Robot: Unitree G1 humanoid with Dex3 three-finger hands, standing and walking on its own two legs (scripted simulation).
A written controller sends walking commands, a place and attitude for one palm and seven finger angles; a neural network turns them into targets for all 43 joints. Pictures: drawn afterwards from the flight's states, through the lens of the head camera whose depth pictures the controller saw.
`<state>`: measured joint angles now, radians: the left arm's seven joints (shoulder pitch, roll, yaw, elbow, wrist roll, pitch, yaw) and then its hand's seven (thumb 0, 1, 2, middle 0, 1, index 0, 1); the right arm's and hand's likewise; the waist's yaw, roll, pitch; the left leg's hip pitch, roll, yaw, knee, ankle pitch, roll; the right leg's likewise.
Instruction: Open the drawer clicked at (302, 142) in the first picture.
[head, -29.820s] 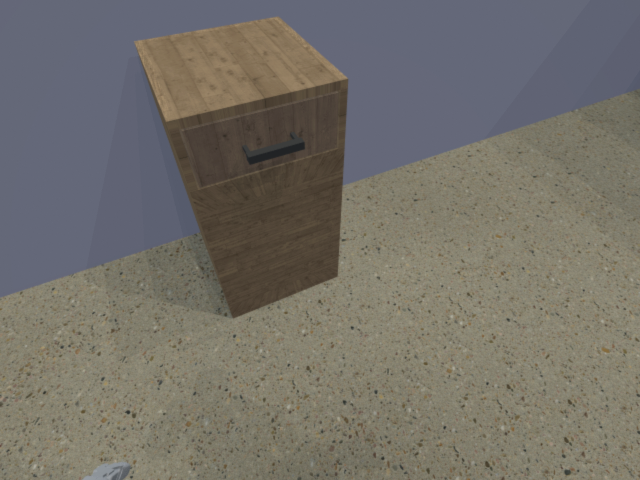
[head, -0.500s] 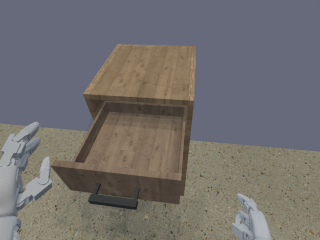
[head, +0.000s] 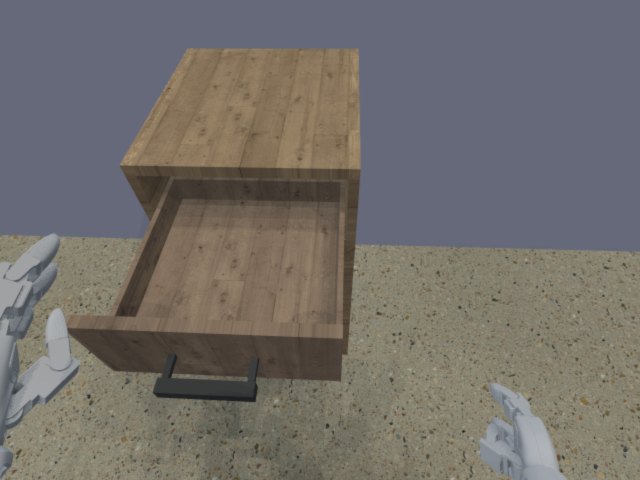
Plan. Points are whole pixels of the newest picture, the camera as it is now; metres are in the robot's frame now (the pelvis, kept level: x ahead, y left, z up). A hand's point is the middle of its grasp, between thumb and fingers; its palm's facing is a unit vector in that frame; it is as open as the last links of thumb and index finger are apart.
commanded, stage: step back with the hand held close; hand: left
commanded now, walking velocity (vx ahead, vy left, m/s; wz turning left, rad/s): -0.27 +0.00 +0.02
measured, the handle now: (209, 375) +0.27 +0.18 -0.08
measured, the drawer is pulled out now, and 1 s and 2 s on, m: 0.30 0.30 0.30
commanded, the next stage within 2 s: stop stepping back and stand still in 1.14 s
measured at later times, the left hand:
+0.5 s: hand out of the picture +0.12 +0.26 +0.16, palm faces +0.36 -0.82 -0.45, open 7.4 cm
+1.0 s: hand out of the picture +0.06 +0.21 +0.16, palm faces +0.22 -0.84 -0.50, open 7.4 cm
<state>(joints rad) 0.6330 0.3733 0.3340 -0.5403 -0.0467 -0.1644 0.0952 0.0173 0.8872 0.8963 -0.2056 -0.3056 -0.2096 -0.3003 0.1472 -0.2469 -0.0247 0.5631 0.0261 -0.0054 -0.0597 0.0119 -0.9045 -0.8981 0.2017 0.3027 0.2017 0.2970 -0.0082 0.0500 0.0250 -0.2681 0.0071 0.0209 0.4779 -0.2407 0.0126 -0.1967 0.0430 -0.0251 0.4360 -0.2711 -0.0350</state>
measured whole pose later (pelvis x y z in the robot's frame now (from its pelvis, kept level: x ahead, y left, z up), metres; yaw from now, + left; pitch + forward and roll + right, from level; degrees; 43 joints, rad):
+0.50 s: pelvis -0.06 +0.02 -0.01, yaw +1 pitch +2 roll -2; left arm 0.65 0.39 0.36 -0.64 -0.05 -0.21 0.15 0.02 0.89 0.90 -0.21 -0.31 -0.21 -0.30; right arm 0.17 -0.20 0.01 0.55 0.01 -0.06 -0.06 0.01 -0.90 -0.90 0.20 0.30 0.20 0.30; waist 0.01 0.01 0.01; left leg -0.44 0.00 0.00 0.60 -0.21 0.04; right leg -0.35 0.03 -0.06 0.53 -0.23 -0.02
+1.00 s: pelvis -0.14 -0.01 -0.01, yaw -1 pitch +2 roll -1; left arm 0.68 0.44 0.37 -0.65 -0.07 -0.24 0.09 0.02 0.88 0.90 -0.21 -0.31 -0.22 -0.30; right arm 0.13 -0.18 -0.01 0.61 0.02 -0.07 -0.04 0.01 -0.90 -0.90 0.20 0.30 0.21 0.30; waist -0.01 0.01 0.04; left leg -0.56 0.00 -0.04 0.87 -0.35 -0.01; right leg -0.27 0.07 -0.03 0.54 -0.31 -0.06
